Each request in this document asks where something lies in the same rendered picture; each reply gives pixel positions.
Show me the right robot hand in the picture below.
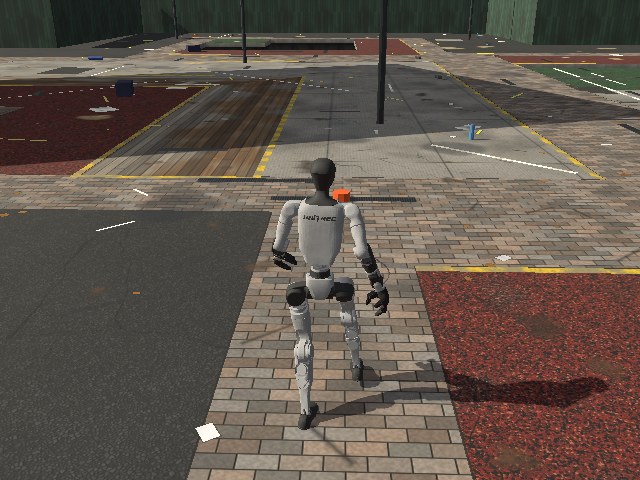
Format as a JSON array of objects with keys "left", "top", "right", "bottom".
[{"left": 366, "top": 287, "right": 389, "bottom": 316}]

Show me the robot left upper arm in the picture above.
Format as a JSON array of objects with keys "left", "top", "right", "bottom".
[{"left": 273, "top": 200, "right": 302, "bottom": 252}]

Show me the left robot hand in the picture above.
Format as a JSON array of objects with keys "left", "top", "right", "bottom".
[{"left": 273, "top": 251, "right": 297, "bottom": 270}]

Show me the robot left thigh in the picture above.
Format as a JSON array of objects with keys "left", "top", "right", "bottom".
[{"left": 286, "top": 281, "right": 314, "bottom": 362}]

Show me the robot right upper arm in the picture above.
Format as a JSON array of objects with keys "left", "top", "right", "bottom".
[{"left": 342, "top": 202, "right": 370, "bottom": 260}]

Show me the robot left forearm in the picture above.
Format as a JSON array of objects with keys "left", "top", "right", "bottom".
[{"left": 272, "top": 237, "right": 286, "bottom": 261}]

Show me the robot right forearm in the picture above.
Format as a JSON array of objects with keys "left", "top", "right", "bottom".
[{"left": 361, "top": 243, "right": 385, "bottom": 292}]

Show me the right robot shin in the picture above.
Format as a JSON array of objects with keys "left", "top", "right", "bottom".
[{"left": 345, "top": 310, "right": 360, "bottom": 369}]

